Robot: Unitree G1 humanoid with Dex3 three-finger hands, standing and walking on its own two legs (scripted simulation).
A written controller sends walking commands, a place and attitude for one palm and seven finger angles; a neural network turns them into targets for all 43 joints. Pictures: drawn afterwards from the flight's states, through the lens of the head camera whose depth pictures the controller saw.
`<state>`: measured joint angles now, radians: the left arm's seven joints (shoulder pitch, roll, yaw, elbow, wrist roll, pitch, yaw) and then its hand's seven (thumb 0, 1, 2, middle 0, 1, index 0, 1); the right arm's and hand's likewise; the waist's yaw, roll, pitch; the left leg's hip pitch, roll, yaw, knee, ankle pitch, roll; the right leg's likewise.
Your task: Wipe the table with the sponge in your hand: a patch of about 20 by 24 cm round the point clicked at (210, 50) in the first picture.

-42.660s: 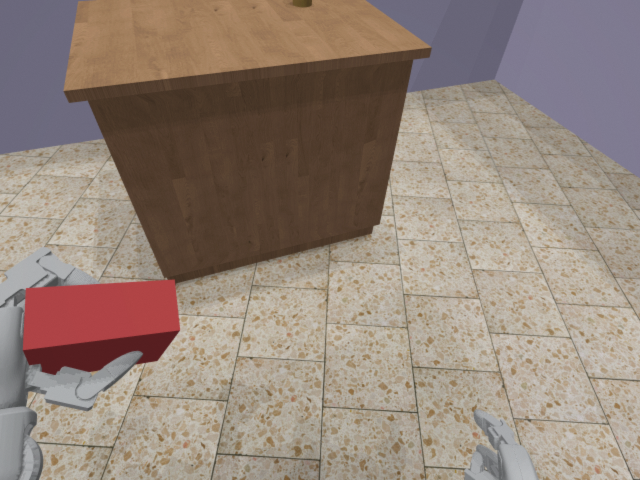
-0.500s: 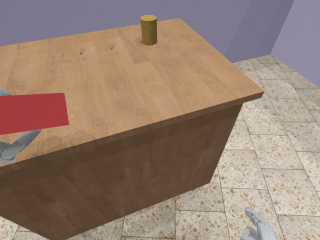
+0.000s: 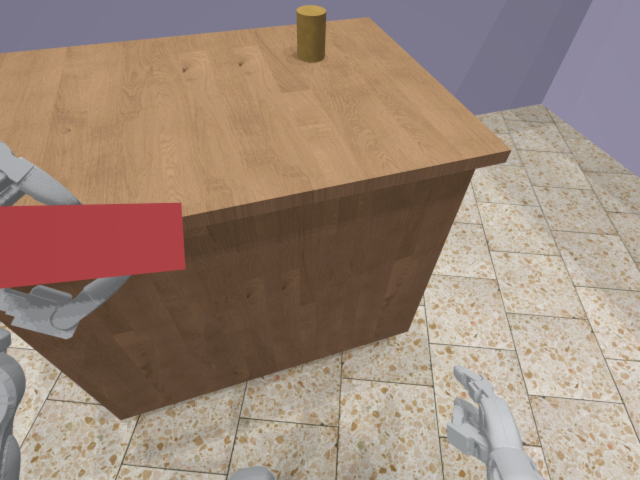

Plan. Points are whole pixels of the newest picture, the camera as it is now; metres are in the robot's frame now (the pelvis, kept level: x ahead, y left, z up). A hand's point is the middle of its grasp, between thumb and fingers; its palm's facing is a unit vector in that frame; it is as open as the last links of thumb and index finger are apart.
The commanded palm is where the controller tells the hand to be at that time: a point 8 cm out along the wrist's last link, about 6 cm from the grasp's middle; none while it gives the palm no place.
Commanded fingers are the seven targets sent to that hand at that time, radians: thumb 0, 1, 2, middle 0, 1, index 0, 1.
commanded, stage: step back with the hand held close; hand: left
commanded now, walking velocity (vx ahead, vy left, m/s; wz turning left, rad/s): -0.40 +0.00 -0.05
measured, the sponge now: (119, 237) +0.26 +0.18 +0.24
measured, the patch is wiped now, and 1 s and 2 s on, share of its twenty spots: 1.00 1.00 1.00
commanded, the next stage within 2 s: stop stepping back and stand still in 0.14 s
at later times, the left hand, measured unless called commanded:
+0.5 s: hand out of the picture +0.04 +0.19 +0.28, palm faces +0.45 -0.82 -0.36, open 9.3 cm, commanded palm +0.00 +0.26 +0.28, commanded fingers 0.00 0.10 1.30 -1.20 -1.60 -1.20 -1.60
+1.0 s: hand out of the picture -0.09 +0.16 +0.28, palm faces +0.54 -0.74 -0.41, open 9.3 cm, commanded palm -0.14 +0.21 +0.28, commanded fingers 0.00 0.10 1.30 -1.20 -1.60 -1.20 -1.60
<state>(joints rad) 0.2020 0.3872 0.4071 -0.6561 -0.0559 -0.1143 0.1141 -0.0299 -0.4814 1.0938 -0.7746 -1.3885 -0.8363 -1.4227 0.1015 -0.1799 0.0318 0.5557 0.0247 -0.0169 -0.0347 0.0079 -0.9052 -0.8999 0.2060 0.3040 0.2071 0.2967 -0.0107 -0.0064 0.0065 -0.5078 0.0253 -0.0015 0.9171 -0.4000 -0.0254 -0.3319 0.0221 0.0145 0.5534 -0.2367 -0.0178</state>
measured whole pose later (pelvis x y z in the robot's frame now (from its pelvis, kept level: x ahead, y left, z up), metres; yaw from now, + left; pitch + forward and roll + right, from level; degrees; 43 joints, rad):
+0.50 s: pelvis -0.17 -0.02 +0.00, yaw -1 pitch -1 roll +1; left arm 0.30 0.44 0.47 -0.66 -0.05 -0.15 0.13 -0.03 -0.49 1.09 -0.78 -1.38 -0.84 -1.42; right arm 0.24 -0.21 0.01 0.62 0.00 -0.05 -0.05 0.01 -0.91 -0.90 0.20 0.30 0.21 0.30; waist -0.04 -0.01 -0.05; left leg -0.37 0.03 0.04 0.77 -0.42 0.00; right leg -0.38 0.01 -0.03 0.56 -0.19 -0.05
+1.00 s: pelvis -0.29 -0.08 +0.01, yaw +3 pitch +0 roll +4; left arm 0.27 0.44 0.45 -0.55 -0.04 -0.18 0.11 -0.03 -0.49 1.09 -0.78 -1.38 -0.85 -1.41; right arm 0.24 -0.22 -0.01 0.66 0.01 -0.08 -0.06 0.01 -0.91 -0.90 0.20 0.30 0.20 0.30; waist 0.01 -0.02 -0.07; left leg -0.46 0.03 0.07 0.86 -0.31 0.02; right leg -0.32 0.01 -0.09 0.47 -0.22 -0.10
